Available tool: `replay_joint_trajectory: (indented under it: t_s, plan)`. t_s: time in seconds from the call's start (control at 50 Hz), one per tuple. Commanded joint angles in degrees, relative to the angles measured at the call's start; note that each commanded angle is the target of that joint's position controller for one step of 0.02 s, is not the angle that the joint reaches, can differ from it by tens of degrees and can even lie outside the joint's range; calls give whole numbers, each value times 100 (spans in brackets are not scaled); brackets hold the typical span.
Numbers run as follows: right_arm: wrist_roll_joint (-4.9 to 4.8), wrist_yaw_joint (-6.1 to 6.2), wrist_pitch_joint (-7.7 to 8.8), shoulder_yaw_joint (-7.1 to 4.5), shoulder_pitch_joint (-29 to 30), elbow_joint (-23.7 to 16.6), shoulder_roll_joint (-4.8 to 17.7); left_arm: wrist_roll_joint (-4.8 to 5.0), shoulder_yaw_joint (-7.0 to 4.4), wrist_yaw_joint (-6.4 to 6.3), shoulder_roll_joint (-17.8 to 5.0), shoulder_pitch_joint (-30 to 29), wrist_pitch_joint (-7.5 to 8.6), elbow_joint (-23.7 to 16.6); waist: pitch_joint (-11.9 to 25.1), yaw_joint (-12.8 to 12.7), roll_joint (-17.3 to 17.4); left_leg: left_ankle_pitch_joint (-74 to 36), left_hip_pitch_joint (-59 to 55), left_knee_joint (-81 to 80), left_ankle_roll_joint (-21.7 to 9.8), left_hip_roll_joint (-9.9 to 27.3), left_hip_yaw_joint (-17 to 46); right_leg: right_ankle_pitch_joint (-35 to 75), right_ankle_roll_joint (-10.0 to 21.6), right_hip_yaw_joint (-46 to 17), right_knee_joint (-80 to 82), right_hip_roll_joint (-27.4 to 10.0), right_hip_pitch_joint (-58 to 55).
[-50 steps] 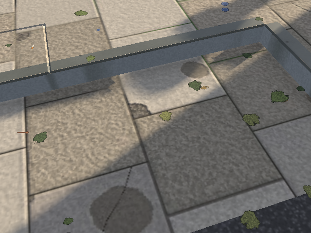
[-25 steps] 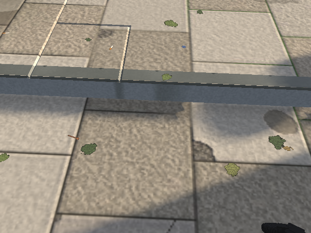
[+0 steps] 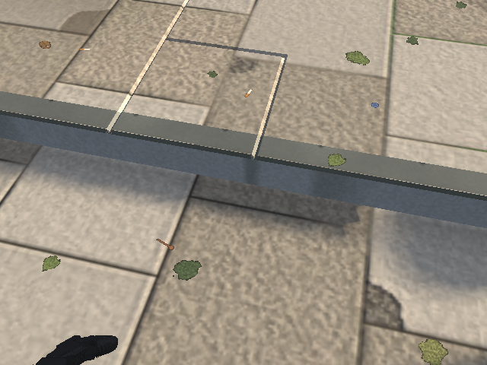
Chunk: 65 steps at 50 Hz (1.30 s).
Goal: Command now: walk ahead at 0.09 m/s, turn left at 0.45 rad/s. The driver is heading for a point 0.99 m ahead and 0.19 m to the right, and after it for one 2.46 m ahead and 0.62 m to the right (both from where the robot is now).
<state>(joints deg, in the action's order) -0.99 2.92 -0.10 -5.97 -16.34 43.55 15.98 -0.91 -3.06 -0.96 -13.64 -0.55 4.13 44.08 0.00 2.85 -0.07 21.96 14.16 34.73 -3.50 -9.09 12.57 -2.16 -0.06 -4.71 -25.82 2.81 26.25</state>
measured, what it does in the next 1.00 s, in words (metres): walks ahead, turning right: left foot, then right foot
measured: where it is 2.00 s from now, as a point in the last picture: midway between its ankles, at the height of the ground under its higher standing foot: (316, 282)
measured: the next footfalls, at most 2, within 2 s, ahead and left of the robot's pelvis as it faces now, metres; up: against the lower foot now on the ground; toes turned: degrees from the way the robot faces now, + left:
left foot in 0.34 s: +0.07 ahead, +0.13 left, +0.00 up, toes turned -5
right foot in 0.72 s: +0.09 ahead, -0.14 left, +0.00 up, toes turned -16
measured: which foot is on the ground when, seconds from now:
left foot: up 0.00-0.32, down 0.34-0.72, up 0.74-1.00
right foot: down 0.00-0.36, up 0.38-0.70, down 0.72-1.00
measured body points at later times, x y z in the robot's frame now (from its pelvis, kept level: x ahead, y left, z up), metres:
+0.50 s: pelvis +0.04 +0.00 +0.01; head +0.08 +0.02 +0.46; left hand +0.19 +0.28 -0.11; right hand +0.14 -0.28 -0.09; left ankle +0.03 +0.14 -0.73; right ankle +0.05 -0.11 -0.67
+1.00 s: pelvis +0.17 -0.08 +0.02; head +0.19 -0.11 +0.47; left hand +0.30 +0.17 -0.09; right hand +0.27 -0.40 -0.07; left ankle +0.39 +0.01 -0.67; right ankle +0.05 -0.13 -0.73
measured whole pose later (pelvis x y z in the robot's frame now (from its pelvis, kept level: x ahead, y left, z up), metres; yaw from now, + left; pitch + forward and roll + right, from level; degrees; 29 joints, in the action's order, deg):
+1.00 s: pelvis +0.17 -0.08 +0.02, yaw -22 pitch +3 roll +1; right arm 0.0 -1.4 6.3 -4.4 -4.2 41.2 16.7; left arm 1.1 -3.0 -0.6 -14.5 21.8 2.5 44.8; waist -0.9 -3.2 2.0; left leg -0.7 36.7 37.3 2.2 3.0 2.5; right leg -16.1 4.1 -6.1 -16.3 3.6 2.4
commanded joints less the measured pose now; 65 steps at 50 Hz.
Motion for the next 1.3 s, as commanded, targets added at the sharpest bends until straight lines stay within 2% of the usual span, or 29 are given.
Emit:
replay_joint_trajectory:
  t_s: [0.02,0.04,0.08,0.18,0.24,0.32,0.34,0.36,0.4,0.46,0.54,0.62,0.66,0.7,0.72,0.74,0.76,0.78,0.82,0.88,0.96,1.1,1.12,1.16,1.18,1.2,1.22,1.26,1.3]
  plan:
    - [5,-14,74,46,-908,-535,231,-123,-308,-52,-1187,1086,-27,-69,1932,-72,-1870,2098,1865,2669,316,5,-3,3299,1887,-3091,269,-2919,-3635]
    - [17,-18,24,-68,-979,-331,769,27,-232,-16,-825,786,-57,-245,1726,-90,-1117,1775,2038,3369,525,405,52,2166,1917,-3143,411,-2775,-3225]
    - [43,49,-190,-135,-169,-329,879,6,-106,19,-536,435,-162,-349,971,-241,-377,1048,2095,3718,729,570,-226,1201,1462,-1899,497,-1989,-2272]
    - [129,-2,-185,138,49,-350,-19,11,-40,94,-506,228,-300,-121,562,-109,-896,485,619,1314,802,810,-946,331,1127,-797,881,-966,-1022]
    - [78,22,-124,76,328,-338,275,83,-199,78,-1019,590,-346,-83,593,-304,-1004,47,364,275,772,729,-969,-49,1291,-1337,835,-1183,-1382]
    - [77,-13,-57,15,203,-194,444,238,-218,-12,-1042,660,-434,-137,490,-115,-853,-941,-549,-1036,360,753,-1027,-891,934,-1627,758,-1038,-898]
    - [146,-5,-43,-19,98,-214,586,233,-192,-34,-939,670,-424,-166,571,-71,-650,-1157,-1045,-1022,164,1167,-803,-1113,713,-1497,514,-898,-406]
    - [217,-1,-63,-124,75,-152,941,225,-170,-27,-743,604,-389,-309,457,-204,405,-1116,-979,-1093,-192,1678,-350,-1601,412,-716,9,-346,124]
    - [328,6,-16,-121,424,-318,848,214,-230,7,-866,559,-346,-355,236,-110,1462,-2117,-691,-1763,-952,2854,706,-2640,40,176,-1827,123,614]
    - [154,77,130,-48,893,-446,616,215,-363,-10,-899,1030,-517,-144,224,-347,766,-3879,-948,-1420,-918,2839,171,-2773,-241,-66,-3649,-133,1092]
    - [39,37,111,-81,502,-235,662,260,-196,139,-552,494,-603,-436,133,34,927,-1107,-1087,-1954,-672,2450,-422,-1870,-314,457,-2671,-411,1034]
    - [-2,-75,238,-189,337,-122,1022,251,-174,305,-670,304,-487,-640,-66,94,986,-292,-680,-2103,-640,2533,-688,-1986,18,876,-1419,-371,63]
    - [-91,-166,285,-205,473,-99,1088,260,-213,334,-732,703,-437,-501,-91,-194,896,-197,-353,-1843,-564,2548,-874,-1581,228,1109,-688,-237,-696]
    - [-62,-220,331,-110,525,-80,822,277,-371,274,-960,1695,-435,-131,224,-653,520,-572,476,-689,-244,2246,-1397,-1429,492,1107,-261,16,-2327]
    - [90,-247,370,11,761,-243,454,306,-544,192,-1461,2470,-417,-7,469,-972,-707,-309,1594,1428,261,1751,-2095,-1521,937,-563,291,-1036,-3384]
    - [125,-231,526,108,1195,-789,170,233,-614,234,-2112,2741,-288,-116,648,-1012,-2014,1318,3660,2957,533,698,-1583,-2408,2171,-3789,1259,-2297,-4129]
    - [-68,-274,668,18,1402,-765,636,173,-459,249,-1584,2605,-149,-150,400,-1085,-1090,1161,4131,3591,411,1098,-864,-2814,2279,-3772,1492,-2453,-3968]
    - [-131,-331,749,-21,1372,-732,805,170,-347,230,-1249,2267,-62,-214,37,-866,-944,542,4133,3440,235,1306,-795,-2570,2028,-3187,1453,-2231,-3606]
    - [102,-311,786,-57,1174,-534,839,203,-244,172,-1004,1710,-54,-370,-253,-530,-417,-342,3572,2696,263,1539,-855,-1430,1610,-2114,1434,-1748,-2850]
    - [175,-354,744,-15,1178,-528,606,170,-249,58,-1090,1681,-80,-459,-140,-383,-427,-1270,2897,1872,502,1344,-1069,-91,1451,-1316,1544,-1322,-2358]
    - [108,-434,724,158,1775,-708,253,216,-285,-25,-1155,1967,-80,-349,-252,-579,-525,-2489,2099,83,623,1016,-1222,74,1228,-735,1503,-990,-1753]
    - [-26,-609,734,175,2136,-895,503,190,-301,1,-1180,2450,-54,-14,-458,-715,-619,-2305,2097,-612,72,1077,-1273,854,1046,-686,1238,-1606,-2846]
    - [482,-616,489,251,1768,-699,350,-167,-247,64,-1125,2586,-15,77,-274,-640,-717,-1807,1386,-529,-24,828,-1686,1925,838,-447,1035,-1305,-2854]
    - [453,-470,385,114,317,-279,651,-172,-245,67,-1152,2608,4,141,468,31,-638,-1266,-363,-585,-357,477,-1812,3815,604,37,-812,-1009,-2734]
    - [496,-411,413,41,-638,-150,986,-148,-188,36,-979,2687,-4,38,1122,418,-226,-979,-1750,-518,-643,1418,-688,2510,507,222,-2435,-876,-1813]
    - [483,-415,385,-156,-994,-76,1767,71,-114,110,-593,3221,-10,-167,1920,152,1544,-521,-3199,-1142,-1592,2941,2440,-1208,159,601,-4727,211,143]
    - [176,-464,318,-91,-585,-67,1386,-150,-170,94,-1015,2742,13,-148,1719,152,1045,-527,-2980,-1831,-1545,2843,3394,-2371,227,9,-5153,153,827]
    - [165,-467,321,36,65,-95,882,-130,-95,150,-957,1953,77,-292,490,-51,208,-918,-1606,-1878,-1298,2396,1740,-1587,259,-28,-4683,-427,924]
    - [157,-445,336,110,111,70,695,-224,-58,168,-874,1899,-20,-325,89,-334,247,-1685,-728,-2094,-1085,1930,1028,-1616,174,41,-3979,-634,443]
